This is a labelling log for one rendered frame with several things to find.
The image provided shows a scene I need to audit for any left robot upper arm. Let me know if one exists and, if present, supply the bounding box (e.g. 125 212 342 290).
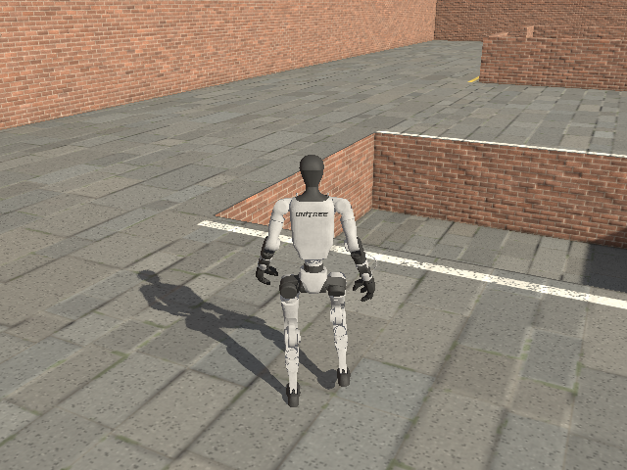
265 198 292 252

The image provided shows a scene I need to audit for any robot right foot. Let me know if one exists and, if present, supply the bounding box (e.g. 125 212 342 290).
337 367 351 387

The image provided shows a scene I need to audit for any robot right forearm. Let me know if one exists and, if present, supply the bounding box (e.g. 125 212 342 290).
351 237 372 281

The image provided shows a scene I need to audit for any robot left hand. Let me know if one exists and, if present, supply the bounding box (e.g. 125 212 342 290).
256 266 278 285

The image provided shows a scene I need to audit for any robot right hand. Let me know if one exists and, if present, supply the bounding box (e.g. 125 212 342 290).
353 276 375 302

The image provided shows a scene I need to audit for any right robot upper arm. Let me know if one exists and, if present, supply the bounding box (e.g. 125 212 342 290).
332 197 360 253

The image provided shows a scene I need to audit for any robot torso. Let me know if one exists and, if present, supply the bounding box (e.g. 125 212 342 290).
290 193 336 294

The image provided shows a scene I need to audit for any robot left forearm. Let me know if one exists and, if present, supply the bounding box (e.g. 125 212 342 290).
258 236 275 270

